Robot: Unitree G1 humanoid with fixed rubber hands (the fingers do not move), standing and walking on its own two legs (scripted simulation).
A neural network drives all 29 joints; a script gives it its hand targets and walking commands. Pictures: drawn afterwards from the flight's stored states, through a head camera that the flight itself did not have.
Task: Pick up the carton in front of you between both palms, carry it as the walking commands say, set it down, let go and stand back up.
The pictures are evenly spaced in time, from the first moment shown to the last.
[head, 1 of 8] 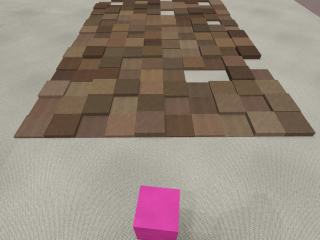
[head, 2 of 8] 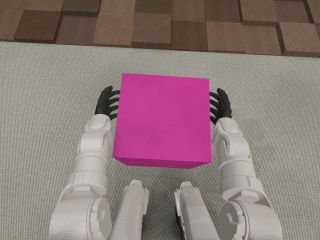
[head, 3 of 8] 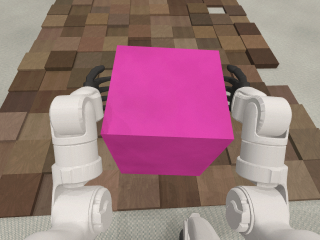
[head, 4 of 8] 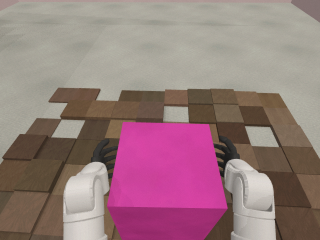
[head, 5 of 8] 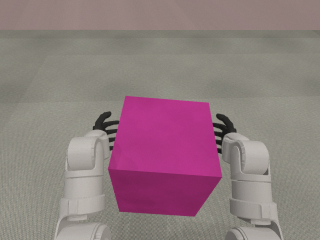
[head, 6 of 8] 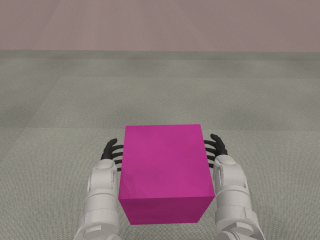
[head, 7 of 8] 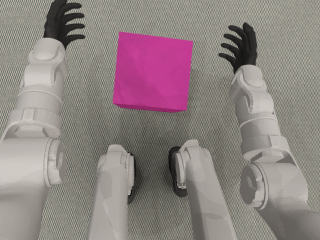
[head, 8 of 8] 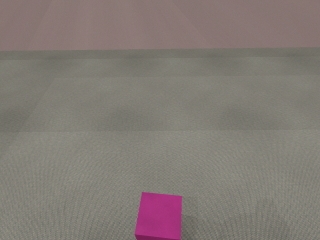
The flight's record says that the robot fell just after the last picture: no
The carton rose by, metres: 0.79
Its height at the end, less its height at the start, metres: +0.00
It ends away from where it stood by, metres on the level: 5.73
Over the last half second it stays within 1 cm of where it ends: yes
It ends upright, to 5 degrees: yes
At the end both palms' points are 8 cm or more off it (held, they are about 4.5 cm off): yes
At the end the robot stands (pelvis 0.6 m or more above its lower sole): yes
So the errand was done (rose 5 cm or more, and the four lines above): yes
